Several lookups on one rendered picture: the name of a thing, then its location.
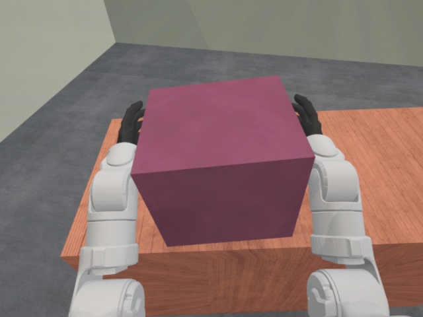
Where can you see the left robot upper arm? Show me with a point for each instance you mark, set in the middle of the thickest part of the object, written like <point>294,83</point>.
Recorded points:
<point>109,298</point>

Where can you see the right robot hand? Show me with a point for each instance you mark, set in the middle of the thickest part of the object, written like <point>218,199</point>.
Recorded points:
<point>308,117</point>

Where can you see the right robot forearm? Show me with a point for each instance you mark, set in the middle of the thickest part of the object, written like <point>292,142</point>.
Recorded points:
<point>335,199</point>

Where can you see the left robot forearm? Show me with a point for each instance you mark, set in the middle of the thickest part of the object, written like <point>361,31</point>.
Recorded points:
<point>112,213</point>

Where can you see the right robot upper arm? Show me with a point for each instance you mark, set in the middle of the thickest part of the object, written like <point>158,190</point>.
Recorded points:
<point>345,293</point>

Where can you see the carton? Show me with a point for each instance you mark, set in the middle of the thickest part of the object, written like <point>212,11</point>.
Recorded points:
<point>222,162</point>

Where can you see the left robot hand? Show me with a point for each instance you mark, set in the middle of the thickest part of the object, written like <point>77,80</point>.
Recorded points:
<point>128,133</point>

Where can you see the pedestal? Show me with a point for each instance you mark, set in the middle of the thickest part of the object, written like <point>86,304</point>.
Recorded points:
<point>385,146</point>

